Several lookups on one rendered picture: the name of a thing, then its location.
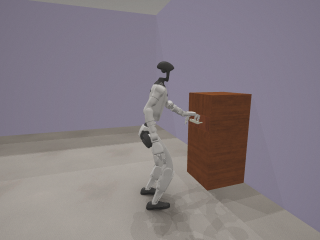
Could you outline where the cabinet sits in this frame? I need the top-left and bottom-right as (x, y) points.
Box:
(187, 92), (252, 191)

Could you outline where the drawer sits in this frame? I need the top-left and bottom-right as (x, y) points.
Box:
(189, 113), (210, 132)

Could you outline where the handle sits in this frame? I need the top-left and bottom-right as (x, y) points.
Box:
(189, 119), (203, 124)

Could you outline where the robot left forearm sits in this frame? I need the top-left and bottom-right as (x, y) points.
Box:
(171, 104), (189, 117)

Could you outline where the left robot hand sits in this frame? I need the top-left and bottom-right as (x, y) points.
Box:
(184, 111), (200, 125)

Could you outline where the robot right upper arm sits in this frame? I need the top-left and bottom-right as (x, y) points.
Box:
(143, 85), (166, 114)

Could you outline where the robot foot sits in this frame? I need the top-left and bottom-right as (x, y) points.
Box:
(140, 187), (156, 195)
(146, 200), (170, 211)

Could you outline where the robot left foot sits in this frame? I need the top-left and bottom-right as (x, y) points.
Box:
(140, 187), (156, 195)

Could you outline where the right robot hand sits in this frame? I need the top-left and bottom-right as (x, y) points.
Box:
(151, 141), (166, 166)

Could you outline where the robot right foot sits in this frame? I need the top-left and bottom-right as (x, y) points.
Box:
(146, 200), (170, 211)

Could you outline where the robot left upper arm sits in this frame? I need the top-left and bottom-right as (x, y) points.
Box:
(165, 97), (174, 109)

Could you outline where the robot right forearm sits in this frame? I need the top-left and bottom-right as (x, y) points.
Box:
(144, 108), (160, 143)

